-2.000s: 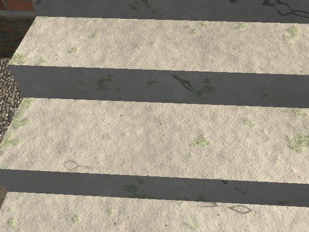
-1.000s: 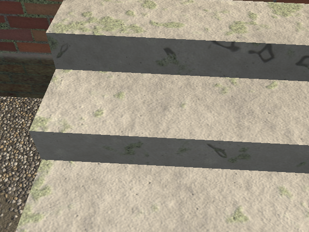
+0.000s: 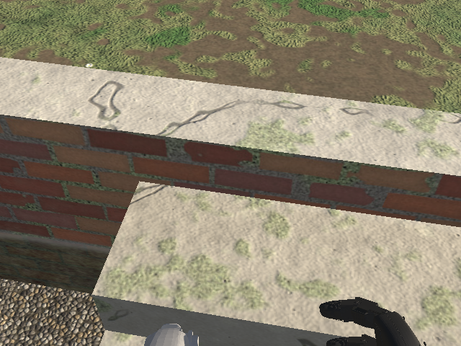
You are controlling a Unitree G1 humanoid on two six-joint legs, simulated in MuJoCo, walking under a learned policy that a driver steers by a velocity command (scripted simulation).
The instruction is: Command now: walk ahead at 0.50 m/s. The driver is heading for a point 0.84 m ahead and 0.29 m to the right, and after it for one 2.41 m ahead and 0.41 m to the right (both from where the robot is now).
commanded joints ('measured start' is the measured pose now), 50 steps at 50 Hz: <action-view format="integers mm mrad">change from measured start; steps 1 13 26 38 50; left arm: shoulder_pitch -110 -208 -600 -95 -406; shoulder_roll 260 130 142 316 139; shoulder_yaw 43 49 20 114 11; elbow -154 -170 -349 -324 -172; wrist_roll -62 -80 -91 -105 -125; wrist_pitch -50 13 38 91 42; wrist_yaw -21 -5 -8 22 13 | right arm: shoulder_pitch -113 189 746 620 262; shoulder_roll -77 32 0 -331 -80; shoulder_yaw -19 -58 -33 -124 -56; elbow -103 273 421 346 -169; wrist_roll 3 -39 -143 -124 95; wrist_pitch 13 -79 -109 -181 -90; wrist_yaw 35 -28 -19 48 -156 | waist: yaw -122 27 -135 171 -194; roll -70 -62 100 183 48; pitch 83 34 134 -107 204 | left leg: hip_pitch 619 747 1332 770 549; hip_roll -106 155 144 120 -121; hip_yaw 131 -289 100 165 39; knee -144 -1202 -1365 -721 250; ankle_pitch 66 71 509 1519 -22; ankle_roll -82 -104 -40 -141 -214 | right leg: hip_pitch -372 -950 -1477 47 -738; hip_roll -229 -7 14 146 9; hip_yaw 51 335 117 259 372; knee -208 1606 1793 743 121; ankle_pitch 827 455 352 104 628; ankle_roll -227 -210 -273 -269 -246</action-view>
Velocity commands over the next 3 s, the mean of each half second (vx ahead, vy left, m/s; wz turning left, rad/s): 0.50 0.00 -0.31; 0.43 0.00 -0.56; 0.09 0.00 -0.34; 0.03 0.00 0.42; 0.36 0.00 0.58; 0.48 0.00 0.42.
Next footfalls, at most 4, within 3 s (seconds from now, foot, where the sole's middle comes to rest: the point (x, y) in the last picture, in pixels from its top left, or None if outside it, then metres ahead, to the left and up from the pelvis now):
0.04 left None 0.24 0.14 -0.59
0.70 right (324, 289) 0.56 -0.15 -0.42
1.26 left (307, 127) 0.92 -0.10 -0.24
2.02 right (381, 273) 0.62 -0.29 -0.42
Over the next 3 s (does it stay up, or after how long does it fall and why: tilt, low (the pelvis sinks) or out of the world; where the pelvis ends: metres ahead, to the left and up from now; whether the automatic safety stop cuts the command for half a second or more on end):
stays up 1.07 -0.18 0.53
